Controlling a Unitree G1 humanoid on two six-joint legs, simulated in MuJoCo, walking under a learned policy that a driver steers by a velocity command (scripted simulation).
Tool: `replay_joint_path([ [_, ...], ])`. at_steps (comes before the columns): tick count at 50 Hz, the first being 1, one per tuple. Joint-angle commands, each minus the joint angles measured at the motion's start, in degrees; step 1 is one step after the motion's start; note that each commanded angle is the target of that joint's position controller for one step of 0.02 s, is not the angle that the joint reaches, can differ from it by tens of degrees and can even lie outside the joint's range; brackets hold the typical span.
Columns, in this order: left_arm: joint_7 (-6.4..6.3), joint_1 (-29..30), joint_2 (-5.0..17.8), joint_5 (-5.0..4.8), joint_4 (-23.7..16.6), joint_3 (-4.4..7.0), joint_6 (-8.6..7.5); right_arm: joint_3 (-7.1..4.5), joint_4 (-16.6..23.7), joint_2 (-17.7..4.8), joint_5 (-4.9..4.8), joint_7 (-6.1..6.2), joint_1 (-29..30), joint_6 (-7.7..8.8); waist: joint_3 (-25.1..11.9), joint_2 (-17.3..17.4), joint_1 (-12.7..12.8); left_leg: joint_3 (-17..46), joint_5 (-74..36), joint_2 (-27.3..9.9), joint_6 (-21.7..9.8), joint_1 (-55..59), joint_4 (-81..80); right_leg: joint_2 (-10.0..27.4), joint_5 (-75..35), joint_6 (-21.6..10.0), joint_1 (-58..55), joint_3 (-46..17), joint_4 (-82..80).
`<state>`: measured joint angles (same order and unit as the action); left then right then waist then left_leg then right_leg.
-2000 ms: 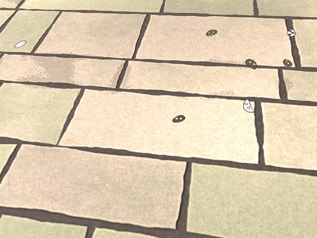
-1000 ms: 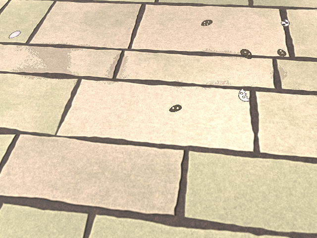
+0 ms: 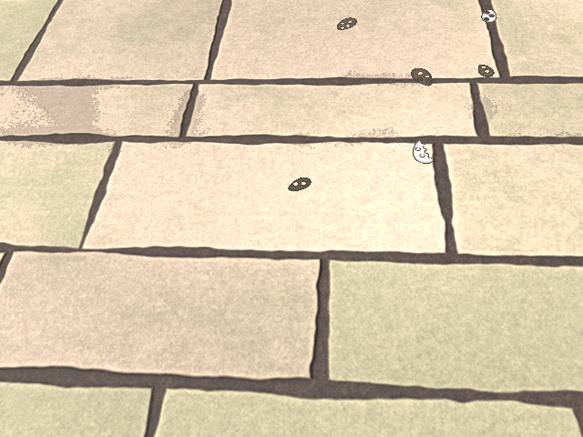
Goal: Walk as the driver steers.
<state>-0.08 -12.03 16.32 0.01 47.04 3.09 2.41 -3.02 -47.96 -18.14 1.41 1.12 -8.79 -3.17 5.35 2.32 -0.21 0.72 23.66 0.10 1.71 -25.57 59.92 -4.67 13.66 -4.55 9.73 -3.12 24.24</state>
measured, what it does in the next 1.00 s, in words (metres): walks ahead: left foot, then right foot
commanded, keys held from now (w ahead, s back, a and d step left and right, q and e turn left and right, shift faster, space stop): e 0.22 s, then w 0.06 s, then w+q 0.72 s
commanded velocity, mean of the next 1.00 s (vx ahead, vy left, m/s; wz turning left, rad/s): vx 0.28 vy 0.00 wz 0.04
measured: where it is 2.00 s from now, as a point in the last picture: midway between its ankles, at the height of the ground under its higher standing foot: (305, 365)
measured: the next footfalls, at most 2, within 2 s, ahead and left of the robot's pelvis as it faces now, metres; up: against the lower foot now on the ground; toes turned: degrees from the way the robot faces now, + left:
left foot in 0.38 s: +0.09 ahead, +0.12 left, +0.00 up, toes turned -13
right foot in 0.84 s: +0.36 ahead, -0.10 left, +0.00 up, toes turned +4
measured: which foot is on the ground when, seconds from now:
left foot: up 0.00-0.36, down 0.38-0.84, up 0.86-1.00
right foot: down 0.00-0.38, up 0.40-0.82, down 0.84-1.00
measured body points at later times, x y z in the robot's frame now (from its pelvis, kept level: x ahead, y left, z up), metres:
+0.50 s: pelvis +0.06 +0.04 +0.00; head +0.08 +0.06 +0.45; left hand +0.20 +0.29 -0.13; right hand +0.07 -0.24 -0.12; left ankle +0.05 +0.13 -0.74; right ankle +0.01 -0.08 -0.69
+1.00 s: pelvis +0.29 -0.02 +0.00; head +0.32 -0.03 +0.44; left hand +0.41 +0.25 -0.10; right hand +0.35 -0.30 -0.14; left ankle +0.19 +0.09 -0.66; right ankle +0.32 -0.11 -0.74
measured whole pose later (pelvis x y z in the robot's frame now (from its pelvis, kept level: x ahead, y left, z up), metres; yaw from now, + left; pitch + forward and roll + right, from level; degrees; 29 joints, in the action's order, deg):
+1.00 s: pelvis +0.29 -0.02 +0.00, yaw +8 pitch +1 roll +0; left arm -0.5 -9.6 14.4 2.1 44.1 1.3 -3.9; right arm -4.1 -50.3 -16.9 1.4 -1.3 -19.4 1.4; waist 2.1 2.3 -2.5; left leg 3.1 19.4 1.2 -3.9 -22.3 63.6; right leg -1.7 11.6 -3.0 14.6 4.1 25.1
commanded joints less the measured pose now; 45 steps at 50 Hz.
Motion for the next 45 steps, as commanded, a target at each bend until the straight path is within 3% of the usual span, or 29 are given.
replay_joint_path([
  [1, -0.19, -1.9, 9.6, -0.15, -2.6, 2.43, -0.79, -1.05, 3.5, -4.7, -0.17, -0.41, -0.1, 0.37, -6.3, -6.0, 0.6, 1.3, -2.4, -0.5, 1.3, -6.6, 0.9, 14.0, -32.1, -8.6, -9.5, -13.8, -5.1],
  [5, -0.39, -3.8, 10.3, 0.37, -2.5, 2.72, -0.69, -1.0, 4.9, -4.8, -0.28, 0.04, 2.0, 0.11, -5.4, -8.4, 1.9, 1.7, -1.8, -0.3, 1.7, -7.8, -4.7, 13.5, -27.4, -8.7, -9.3, -17.3, -4.9],
  [11, -0.39, -3.7, 11.7, 0.95, -3.4, 3.31, -0.43, -0.69, 6.9, -5.0, -0.72, 0.42, 3.9, 0.76, -6.2, -8.8, 2.4, 2.8, -1.2, 1.2, 0.9, -4.1, -11.2, 13.4, -26.4, -9.1, -6.5, -23.1, -3.0],
  [13, -0.2, -3.8, 11.3, 1.22, -3.3, 3.26, -0.35, -0.42, 6.9, -5.0, -0.37, 0.06, 3.0, 1.29, -8.0, -9.0, 2.6, 2.2, -0.3, 1.5, 0.0, -0.5, -14.3, 12.3, -10.5, -9.2, -4.9, -24.5, -4.7],
  [15, 0.04, -3.2, 10.1, 1.81, -3.0, 2.86, -0.29, -0.07, 7.0, -4.5, -0.13, -0.39, 2.8, 1.83, -6.3, -10.2, 2.5, 1.3, 0.7, 1.8, -1.2, 3.6, -19.2, 11.3, 6.8, -8.7, -1.0, -26.1, -6.8],
  [16, 0.05, -2.7, 9.4, 2.03, -2.8, 2.58, -0.35, 0.18, 6.5, -3.9, -0.23, -0.5, 1.7, 2.17, -5.2, -10.5, 1.8, 0.5, 0.5, 1.9, -2.0, 7.7, -23.0, 10.8, 11.9, -8.1, 2.1, -26.1, -7.2],
  [18, -0.4, -2.2, 7.5, 1.81, -2.1, 1.72, -0.74, 0.92, 4.2, -1.5, 0.0, -0.07, -4.0, 3.33, -3.3, -7.1, -2.1, -1.1, -6.5, 1.9, -4.0, 21.8, -36.2, 8.3, 17.7, -5.4, 11.3, -24.0, -4.4],
  [19, -0.52, -2.8, 4.8, 1.84, -2.2, 0.8, -1.44, 0.82, 3.6, -3.2, 0.5, 0.5, -6.2, 4.18, -3.5, -1.0, -2.7, 6.8, 0.1, -2.6, -5.1, 27.1, -41.6, 4.8, 19.8, -2.9, 15.9, -19.6, 3.3],
  [20, -0.26, -3.1, 1.4, 1.39, -3.5, -0.32, -2.25, -0.09, 3.2, -8.8, 0.81, 0.76, -10.4, 4.66, -6.1, 9.9, -3.2, 28.8, 16.3, -16.2, -9.5, 31.4, -50.2, -2.5, 20.2, 0.1, 21.8, -7.9, 19.8],
  [21, -0.45, 0.3, 7.4, 2.36, -4.9, 0.97, -2.69, -1.76, 0.6, -13.5, 0.69, -0.14, -12.8, 4.4, -0.4, 8.2, -3.3, 42.7, 23.2, -20.8, -15.1, 24.7, -54.9, -3.0, 20.3, 0.7, 28.7, -3.9, 25.7],
  [22, -0.23, 1.2, 9.2, 2.95, -4.6, 1.45, -3.08, -1.35, 1.0, -10.5, -0.16, -0.89, -9.9, 4.58, 4.2, 3.5, -1.0, 40.5, 23.8, -19.5, -16.2, 21.9, -54.4, 1.5, 14.9, 0.9, 29.9, -3.8, 29.3],
  [23, 0.52, 1.2, 8.9, 2.8, -3.7, 1.28, -3.63, -0.67, 1.6, -7.4, -0.79, -1.5, -7.6, 5.05, 5.0, 2.3, -0.1, 34.5, 17.9, -15.9, -15.0, 20.9, -53.8, 3.4, 9.9, 1.8, 29.0, -2.6, 29.6],
  [26, 2.17, 2.2, 6.2, 3.21, -3.1, 0.47, -4.56, -0.45, 0.0, -5.3, -0.81, -1.61, -10.4, 6.49, 0.7, 4.8, -0.6, 23.3, -2.5, -9.2, -13.3, 23.6, -52.8, 4.9, 1.9, 4.0, 26.6, 0.8, 30.0],
  [29, 2.4, 6.5, 4.5, 2.99, -4.7, -0.23, -4.66, -0.81, -2.5, -4.7, -1.32, -1.3, -15.9, 7.04, -0.8, 3.8, -1.9, 21.0, -13.6, -8.4, -14.3, 26.4, -51.4, 5.3, -0.6, 5.7, 29.0, 2.5, 27.4],
  [33, 2.43, 14.1, 3.3, 2.41, -7.6, -0.98, -4.68, -1.26, -4.1, -4.6, -0.98, -0.77, -20.5, 6.73, -0.5, 4.1, -4.3, 20.7, -20.8, -8.1, -14.6, 27.2, -49.7, 5.1, -2.3, 7.3, 30.5, 3.6, 20.0],
  [37, 2.49, 18.9, 3.0, 1.66, -10.1, -1.59, -5.23, -1.79, -4.4, -5.3, -0.49, -0.47, -22.2, 6.46, -1.1, 4.6, -5.2, 21.2, -31.4, -8.2, -14.1, 25.4, -45.3, 3.4, -3.0, 6.7, 25.6, 4.2, 13.4],
  [39, 2.06, 16.3, 3.8, 1.24, -10.1, -1.43, -5.56, -2.12, -3.7, -5.8, -0.4, -0.27, -20.0, 6.34, -2.2, 5.1, -2.9, 22.2, -35.4, -8.5, -12.1, 22.3, -42.9, 2.6, -3.4, 5.5, 17.8, 3.5, 9.6],
  [41, 0.96, 6.5, 5.8, 0.93, -7.2, -0.49, -5.99, -2.46, -2.5, -7.0, -0.78, -0.47, -16.3, 6.53, -6.1, 3.9, 2.3, 21.3, -42.7, -6.3, -9.3, 17.0, -35.2, 0.7, -4.0, 3.6, 1.1, 3.8, 3.9],
  [42, -0.03, -0.8, 8.4, 1.52, -5.4, 0.5, -6.64, -2.41, -2.1, -6.5, -1.34, -1.0, -15.3, 6.97, -10.4, 0.6, 5.8, 18.3, -41.2, -2.7, -7.7, 12.6, -24.6, 3.9, -4.6, 1.9, -10.5, 1.1, 1.6],
  [43, -1.27, -10.2, 13.0, 2.88, -5.0, 1.68, -6.94, -1.52, 0.0, -2.9, -2.0, -1.3, -15.6, 7.59, -19.2, -7.1, 8.8, 13.4, -24.3, 0.9, -6.6, 5.7, -9.1, 18.5, 12.2, -0.6, -23.0, -13.3, -1.7],
  [44, -1.45, -9.3, 16.6, 3.3, -5.2, 2.28, -6.06, -0.74, 1.7, 1.1, -2.96, -1.13, -20.2, 7.04, -21.7, -18.6, 5.0, 7.7, 8.6, 7.8, -6.0, -7.8, 3.2, 30.6, 22.0, -4.9, -27.1, -38.2, -10.5],
  [45, -1.17, -5.5, 12.0, 2.51, -5.2, 1.83, -5.59, -1.49, 0.2, -3.6, -0.97, -0.73, -19.8, 5.96, -14.2, -11.2, 2.5, 6.7, 4.0, 2.2, -6.6, -11.0, 9.3, 29.2, 26.3, -5.7, -18.7, -38.9, -11.0],
])
Keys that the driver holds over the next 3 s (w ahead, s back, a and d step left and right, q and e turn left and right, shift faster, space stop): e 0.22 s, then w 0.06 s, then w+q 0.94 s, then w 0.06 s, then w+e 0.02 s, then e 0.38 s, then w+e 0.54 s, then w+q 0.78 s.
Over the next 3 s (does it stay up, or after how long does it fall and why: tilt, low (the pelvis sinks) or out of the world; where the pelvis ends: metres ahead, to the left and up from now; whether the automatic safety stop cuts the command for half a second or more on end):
stays up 1.17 -0.02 -0.01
